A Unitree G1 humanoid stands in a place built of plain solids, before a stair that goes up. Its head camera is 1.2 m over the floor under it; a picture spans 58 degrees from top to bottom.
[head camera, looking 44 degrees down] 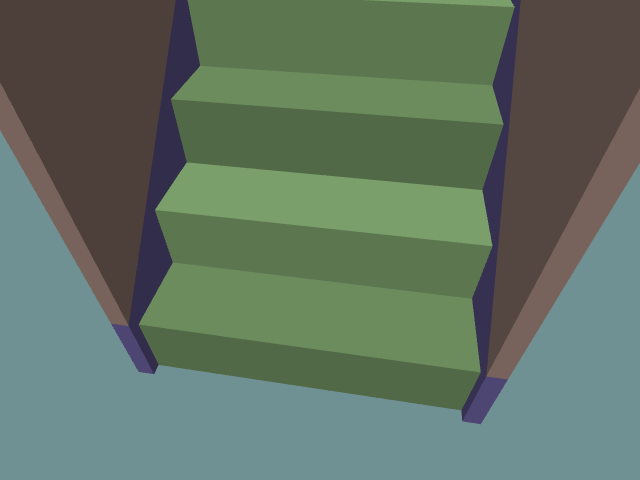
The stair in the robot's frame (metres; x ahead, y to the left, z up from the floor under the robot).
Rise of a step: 0.21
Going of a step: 0.24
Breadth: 0.91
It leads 9 degrees to the right of straight ahead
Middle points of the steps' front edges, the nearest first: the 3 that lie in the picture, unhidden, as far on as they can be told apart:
0.62 0.05 0.21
0.85 0.01 0.43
1.08 -0.03 0.64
